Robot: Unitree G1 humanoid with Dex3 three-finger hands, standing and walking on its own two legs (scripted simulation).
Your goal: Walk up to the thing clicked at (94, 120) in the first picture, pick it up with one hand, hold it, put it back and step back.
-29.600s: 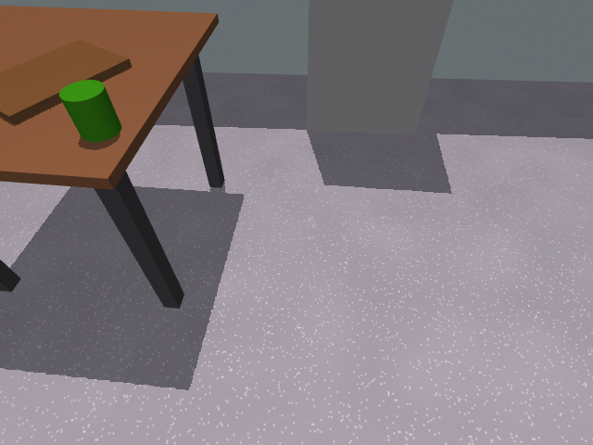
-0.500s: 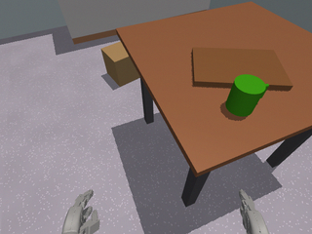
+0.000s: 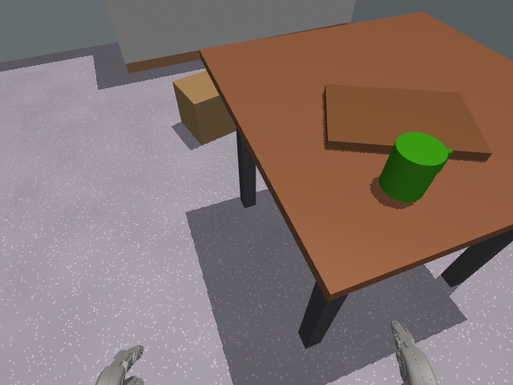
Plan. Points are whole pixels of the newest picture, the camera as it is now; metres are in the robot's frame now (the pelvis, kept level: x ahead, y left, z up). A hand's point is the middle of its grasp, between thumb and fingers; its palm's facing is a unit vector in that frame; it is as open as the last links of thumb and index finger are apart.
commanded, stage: home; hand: right
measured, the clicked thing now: (418, 166) +0.50 -0.30 +0.03
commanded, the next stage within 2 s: stand in 1.74 s
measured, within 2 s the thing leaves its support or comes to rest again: neither
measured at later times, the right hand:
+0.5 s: hand out of the picture +0.02 -0.28 -0.15, palm faces -0.09 +0.92 -0.37, open 17.4 cm
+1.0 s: hand out of the picture +0.04 -0.26 -0.15, palm faces -0.09 +0.93 -0.35, open 17.3 cm
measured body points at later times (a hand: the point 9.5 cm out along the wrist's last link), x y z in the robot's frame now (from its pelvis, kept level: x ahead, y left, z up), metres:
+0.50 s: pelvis -0.03 -0.01 +0.01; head -0.03 -0.01 +0.46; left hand +0.02 +0.30 -0.12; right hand +0.03 -0.32 -0.12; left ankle -0.02 +0.14 -0.74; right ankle -0.01 -0.14 -0.74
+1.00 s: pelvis -0.03 -0.01 +0.01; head -0.02 -0.01 +0.46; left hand +0.02 +0.29 -0.12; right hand +0.04 -0.31 -0.12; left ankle -0.02 +0.14 -0.74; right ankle -0.01 -0.14 -0.74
